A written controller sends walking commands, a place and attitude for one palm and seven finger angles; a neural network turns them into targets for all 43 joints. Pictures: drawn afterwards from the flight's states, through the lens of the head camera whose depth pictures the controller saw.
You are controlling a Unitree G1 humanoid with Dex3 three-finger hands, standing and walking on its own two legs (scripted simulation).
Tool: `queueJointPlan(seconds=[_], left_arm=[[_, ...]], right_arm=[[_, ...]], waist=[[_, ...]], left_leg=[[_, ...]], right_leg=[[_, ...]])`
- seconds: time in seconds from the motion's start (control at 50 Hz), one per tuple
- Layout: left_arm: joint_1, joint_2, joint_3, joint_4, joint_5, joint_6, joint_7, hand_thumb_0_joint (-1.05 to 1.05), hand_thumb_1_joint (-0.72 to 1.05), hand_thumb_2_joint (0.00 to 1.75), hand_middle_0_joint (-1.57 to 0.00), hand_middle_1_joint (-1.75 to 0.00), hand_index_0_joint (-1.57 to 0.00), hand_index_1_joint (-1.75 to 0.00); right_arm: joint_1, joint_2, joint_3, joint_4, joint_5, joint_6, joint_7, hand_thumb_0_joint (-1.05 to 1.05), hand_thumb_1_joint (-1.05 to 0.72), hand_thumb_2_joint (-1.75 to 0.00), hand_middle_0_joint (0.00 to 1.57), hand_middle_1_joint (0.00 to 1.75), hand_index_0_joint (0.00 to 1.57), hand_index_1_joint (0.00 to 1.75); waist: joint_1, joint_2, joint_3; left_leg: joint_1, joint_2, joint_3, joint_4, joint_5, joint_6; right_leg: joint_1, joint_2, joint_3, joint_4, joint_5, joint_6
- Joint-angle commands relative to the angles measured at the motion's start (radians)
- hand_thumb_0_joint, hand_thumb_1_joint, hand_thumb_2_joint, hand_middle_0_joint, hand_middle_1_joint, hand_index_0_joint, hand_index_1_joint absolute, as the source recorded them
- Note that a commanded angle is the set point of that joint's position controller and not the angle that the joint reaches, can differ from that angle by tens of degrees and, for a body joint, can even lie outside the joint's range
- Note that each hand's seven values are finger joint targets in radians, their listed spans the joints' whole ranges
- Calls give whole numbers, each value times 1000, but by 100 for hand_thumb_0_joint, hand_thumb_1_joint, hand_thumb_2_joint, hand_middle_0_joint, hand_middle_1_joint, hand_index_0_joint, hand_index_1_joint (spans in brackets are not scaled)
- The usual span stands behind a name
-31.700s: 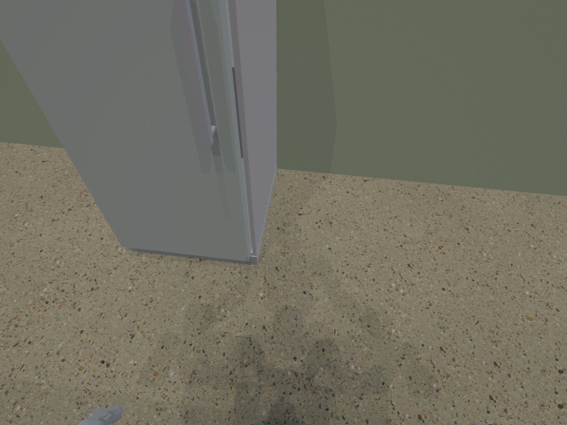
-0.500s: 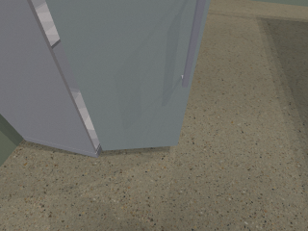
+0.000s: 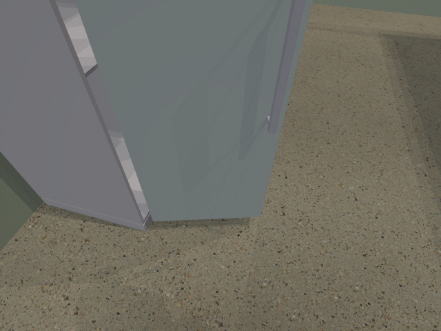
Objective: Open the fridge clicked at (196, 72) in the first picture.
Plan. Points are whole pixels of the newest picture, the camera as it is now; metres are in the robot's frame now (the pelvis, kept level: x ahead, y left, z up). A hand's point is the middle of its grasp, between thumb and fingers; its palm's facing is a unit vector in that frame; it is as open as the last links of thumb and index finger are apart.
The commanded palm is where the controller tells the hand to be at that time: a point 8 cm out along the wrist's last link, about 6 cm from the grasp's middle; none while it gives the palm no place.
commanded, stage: look to check the result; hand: right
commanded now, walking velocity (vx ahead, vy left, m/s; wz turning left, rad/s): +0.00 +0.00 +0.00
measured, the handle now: (282, 66) +0.71 -0.11 +0.13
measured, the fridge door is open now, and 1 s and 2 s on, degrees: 71 71 71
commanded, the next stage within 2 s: stand and wait in 0.52 s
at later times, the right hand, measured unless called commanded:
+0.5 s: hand out of the picture +0.02 -0.16 -0.18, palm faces +0.01 +0.98 -0.18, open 7.4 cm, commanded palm none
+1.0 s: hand out of the picture +0.03 -0.17 -0.18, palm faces +0.00 +0.98 -0.20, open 7.4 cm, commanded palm none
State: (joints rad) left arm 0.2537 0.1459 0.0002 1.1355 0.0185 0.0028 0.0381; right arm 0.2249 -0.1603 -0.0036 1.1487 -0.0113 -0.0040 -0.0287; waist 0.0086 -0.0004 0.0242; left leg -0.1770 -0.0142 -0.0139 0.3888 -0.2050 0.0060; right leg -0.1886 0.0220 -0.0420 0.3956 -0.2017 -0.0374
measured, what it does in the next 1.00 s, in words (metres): stands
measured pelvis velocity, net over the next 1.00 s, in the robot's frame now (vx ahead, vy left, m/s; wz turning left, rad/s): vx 0.01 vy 0.01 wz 0.01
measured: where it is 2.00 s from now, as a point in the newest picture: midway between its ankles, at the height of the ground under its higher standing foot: outside the picture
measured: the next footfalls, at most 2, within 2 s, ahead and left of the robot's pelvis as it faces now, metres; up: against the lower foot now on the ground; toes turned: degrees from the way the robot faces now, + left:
none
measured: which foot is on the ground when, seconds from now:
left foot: down 0.00-1.00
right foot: down 0.00-1.00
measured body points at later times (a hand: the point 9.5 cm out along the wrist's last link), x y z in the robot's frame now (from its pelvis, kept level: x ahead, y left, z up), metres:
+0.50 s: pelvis +0.01 +0.01 +0.00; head +0.02 +0.00 +0.45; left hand +0.01 +0.23 -0.16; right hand +0.02 -0.21 -0.16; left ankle +0.00 +0.12 -0.74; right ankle +0.01 -0.09 -0.74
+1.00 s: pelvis +0.01 +0.01 +0.00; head +0.03 +0.01 +0.45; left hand +0.02 +0.24 -0.16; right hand +0.03 -0.22 -0.16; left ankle +0.00 +0.12 -0.74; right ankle +0.01 -0.09 -0.74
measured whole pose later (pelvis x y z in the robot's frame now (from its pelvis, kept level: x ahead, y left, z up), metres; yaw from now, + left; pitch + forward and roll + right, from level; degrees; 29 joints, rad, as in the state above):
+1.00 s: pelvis +0.01 +0.01 +0.00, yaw +1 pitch -1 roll +0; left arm 0.24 0.15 0.00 1.15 0.02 0.00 0.04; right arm 0.23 -0.17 0.00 1.15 -0.01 -0.01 -0.03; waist 0.01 0.00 0.04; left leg -0.14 -0.04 -0.02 0.36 -0.21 0.02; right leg -0.16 0.00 -0.04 0.38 -0.22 -0.02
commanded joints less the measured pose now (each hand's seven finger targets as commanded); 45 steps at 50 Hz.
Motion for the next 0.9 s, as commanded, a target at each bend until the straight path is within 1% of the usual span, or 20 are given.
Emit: queueJointPlan(seconds=[0.0,0.06,0.08,0.14,0.18,0.24,0.28,0.32,0.34,0.38,0.42,0.46,0.48,0.54,0.6,0.66,0.74,0.82,0.86,0.88], left_arm=[[49,105,23,-29,1,-15,4,0,90,90,-20,-30,-20,-30],[52,103,22,-25,1,-14,5,0,90,90,-20,-30,-20,-30],[52,106,24,-27,0,-13,5,0,90,90,-20,-30,-20,-30],[59,100,22,-22,0,-14,7,0,90,90,-20,-30,-20,-30],[53,104,23,-21,-2,-12,6,0,90,90,-20,-30,-20,-30],[56,97,21,-17,0,-13,7,0,90,90,-20,-30,-20,-30],[58,100,23,-19,-2,-11,7,0,90,90,-20,-30,-20,-30],[55,96,21,-14,-1,-10,7,0,90,90,-20,-30,-20,-30],[52,97,21,-13,1,-9,7,0,90,90,-20,-30,-20,-30],[54,102,22,-16,-1,-10,6,0,90,90,-20,-30,-20,-30],[53,98,21,-13,0,-12,7,0,90,90,-20,-30,-20,-30],[52,100,21,-12,1,-11,7,0,90,90,-20,-30,-20,-30],[49,104,23,-17,-1,-10,7,0,90,90,-20,-30,-20,-30],[48,104,22,-15,1,-12,7,0,90,90,-20,-30,-20,-30],[46,111,24,-18,0,-14,8,0,90,90,-20,-30,-20,-30],[43,110,26,-15,0,-12,8,0,90,90,-20,-30,-20,-30],[41,114,25,-15,0,-12,7,0,90,90,-20,-30,-20,-30],[39,112,24,-14,0,-11,7,0,90,90,-20,-30,-20,-30],[37,116,25,-16,0,-12,7,0,90,90,-20,-30,-20,-30],[37,126,27,-19,-2,-13,6,0,90,90,-20,-30,-20,-30]], right_arm=[[55,-101,-15,-26,-2,-9,-5,0,-90,-90,20,30,20,30],[57,-98,-14,-24,-1,-10,-7,0,-90,-90,20,30,20,30],[61,-99,-15,-24,-2,-11,-8,0,-90,-90,20,30,20,30],[61,-94,-13,-22,-1,-12,-8,0,-90,-90,20,30,20,30],[69,-96,-14,-21,-2,-12,-10,0,-90,-90,20,30,20,30],[70,-91,-13,-19,-1,-13,-9,0,-90,-90,20,30,20,30],[75,-96,-13,-20,-1,-14,-10,0,-90,-90,20,30,20,30],[68,-93,-12,-19,0,-13,-10,0,-90,-90,20,30,20,30],[72,-88,-11,-18,0,-12,-10,0,-90,-90,20,30,20,30],[75,-96,-13,-20,-1,-14,-11,0,-90,-90,20,30,20,30],[71,-95,-13,-19,0,-14,-10,0,-90,-90,20,30,20,30],[68,-94,-13,-19,0,-13,-9,0,-90,-90,20,30,20,30],[71,-98,-14,-20,-1,-13,-10,0,-90,-90,20,30,20,30],[64,-96,-14,-20,-1,-13,-8,0,-90,-90,20,30,20,30],[65,-101,-16,-23,-1,-15,-8,0,-90,-90,20,30,20,30],[60,-103,-17,-24,0,-16,-8,0,-90,-90,20,30,20,30],[56,-107,-17,-26,0,-16,-8,0,-90,-90,20,30,20,30],[55,-106,-16,-27,0,-15,-8,0,-90,-90,20,30,20,30],[56,-108,-16,-27,0,-17,-7,0,-90,-90,20,30,20,30],[55,-120,-18,-30,-1,-18,-8,0,-90,-90,20,30,20,30]], waist=[[-1,-3,13],[1,-9,10],[1,6,10],[3,6,2],[1,12,12],[2,-3,18],[2,15,13],[4,12,29],[3,-1,35],[3,-4,29],[3,-22,24],[4,-21,34],[2,-8,39],[3,-13,36],[3,-3,15],[3,9,22],[4,-4,23],[2,2,32],[4,-1,28],[3,-3,16]], left_leg=[[-19,103,-72,-62,84,31],[-20,102,-77,-62,92,32],[-23,100,-77,-62,96,32],[-13,103,-78,-60,115,33],[-22,102,-79,-64,111,33],[-17,104,-84,-68,119,33],[-15,102,-85,-70,125,35],[-20,104,-83,-73,114,34],[-27,102,-86,-77,96,34],[-26,100,-88,-78,104,36],[-17,103,-88,-77,113,36],[-21,100,-88,-80,95,36],[-29,98,-87,-81,93,37],[-22,100,-88,-79,99,36],[-14,102,-89,-77,116,36],[-12,103,-92,-82,120,37],[-9,102,-93,-81,125,37],[-14,102,-92,-84,120,37],[-13,102,-94,-87,123,37],[-6,102,-96,-86,133,38]], right_leg=[[9,-130,111,-77,88,-4],[23,-129,108,-75,98,-3],[26,-130,107,-69,104,-3],[32,-131,103,-69,120,-3],[37,-130,101,-66,119,-3],[34,-128,98,-66,116,-2],[40,-128,99,-61,120,-2],[34,-127,98,-66,107,-1],[33,-126,97,-68,93,1],[39,-128,98,-66,102,0],[40,-130,96,-69,109,0],[33,-129,98,-73,89,2],[36,-130,98,-71,92,1],[36,-132,97,-75,95,1],[50,-133,96,-69,110,-1],[45,-131,93,-70,99,1],[45,-132,96,-70,108,1],[43,-132,94,-73,103,2],[48,-132,94,-71,103,2],[54,-133,94,-68,113,1]])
